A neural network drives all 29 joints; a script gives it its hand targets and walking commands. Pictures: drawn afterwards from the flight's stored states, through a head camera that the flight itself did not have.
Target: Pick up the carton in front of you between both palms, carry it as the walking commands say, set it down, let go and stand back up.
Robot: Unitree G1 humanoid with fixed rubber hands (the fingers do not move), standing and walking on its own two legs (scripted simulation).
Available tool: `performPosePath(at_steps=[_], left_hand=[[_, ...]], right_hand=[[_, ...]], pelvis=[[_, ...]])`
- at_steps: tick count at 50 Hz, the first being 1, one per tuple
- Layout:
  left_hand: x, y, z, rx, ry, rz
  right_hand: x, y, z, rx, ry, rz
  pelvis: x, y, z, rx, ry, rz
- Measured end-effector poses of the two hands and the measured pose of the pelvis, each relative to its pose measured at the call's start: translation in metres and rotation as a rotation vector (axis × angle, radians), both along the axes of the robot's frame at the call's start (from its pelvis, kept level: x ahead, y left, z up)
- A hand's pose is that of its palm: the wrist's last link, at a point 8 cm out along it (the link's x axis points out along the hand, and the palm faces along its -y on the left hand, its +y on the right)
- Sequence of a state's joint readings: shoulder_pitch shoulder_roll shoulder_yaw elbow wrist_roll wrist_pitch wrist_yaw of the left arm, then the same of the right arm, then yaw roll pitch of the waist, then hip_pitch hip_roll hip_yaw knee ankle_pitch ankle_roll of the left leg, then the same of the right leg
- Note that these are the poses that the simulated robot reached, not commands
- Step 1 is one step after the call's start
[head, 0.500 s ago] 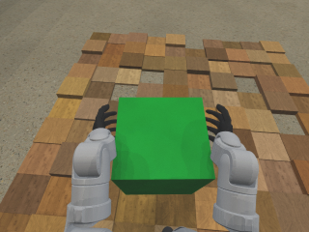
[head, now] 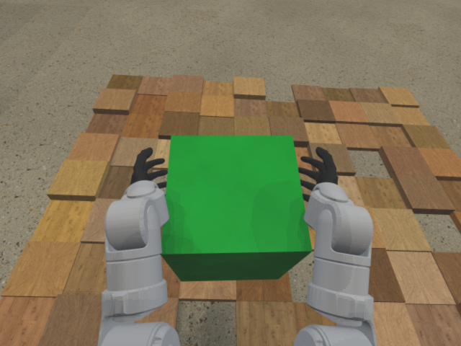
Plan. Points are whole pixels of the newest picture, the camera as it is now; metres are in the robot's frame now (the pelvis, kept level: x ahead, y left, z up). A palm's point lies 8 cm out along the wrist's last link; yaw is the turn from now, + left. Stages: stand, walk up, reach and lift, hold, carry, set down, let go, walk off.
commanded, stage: carry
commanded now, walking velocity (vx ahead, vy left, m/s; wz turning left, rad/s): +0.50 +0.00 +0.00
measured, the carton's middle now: (231, 216) +0.34 +0.00 +0.01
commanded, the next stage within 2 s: none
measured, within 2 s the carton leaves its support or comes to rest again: neither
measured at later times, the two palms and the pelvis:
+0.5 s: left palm (169, 81) +0.63 +0.15 +0.12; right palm (292, 80) +0.65 -0.13 +0.12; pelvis +0.33 -0.02 +0.02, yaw +3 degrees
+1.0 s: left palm out of the picture +1.00 +0.15 +0.17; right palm (282, 0) +0.98 -0.13 +0.18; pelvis +0.65 +0.02 +0.02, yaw +0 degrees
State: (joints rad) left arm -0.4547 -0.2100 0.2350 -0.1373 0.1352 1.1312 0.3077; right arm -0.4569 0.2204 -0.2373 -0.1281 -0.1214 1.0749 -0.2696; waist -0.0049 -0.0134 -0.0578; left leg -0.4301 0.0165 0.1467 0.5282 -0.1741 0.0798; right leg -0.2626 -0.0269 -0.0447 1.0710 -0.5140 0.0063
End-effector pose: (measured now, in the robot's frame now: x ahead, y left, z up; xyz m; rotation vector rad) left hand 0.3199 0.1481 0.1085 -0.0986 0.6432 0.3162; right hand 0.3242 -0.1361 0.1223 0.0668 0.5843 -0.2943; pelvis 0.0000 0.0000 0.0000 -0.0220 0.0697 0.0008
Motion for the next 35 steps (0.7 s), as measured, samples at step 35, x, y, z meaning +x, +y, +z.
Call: performPosePath(at_steps=[35], left_hand=[[0.441, 0.011, 0.061, 0.025, -0.102, 0.091]], right_hand=[[0.463, 0.012, 0.053, 0.023, -0.094, 0.048]], pelvis=[[0.449, -0.009, 0.03, 0.036, 0.002, 0.041]])
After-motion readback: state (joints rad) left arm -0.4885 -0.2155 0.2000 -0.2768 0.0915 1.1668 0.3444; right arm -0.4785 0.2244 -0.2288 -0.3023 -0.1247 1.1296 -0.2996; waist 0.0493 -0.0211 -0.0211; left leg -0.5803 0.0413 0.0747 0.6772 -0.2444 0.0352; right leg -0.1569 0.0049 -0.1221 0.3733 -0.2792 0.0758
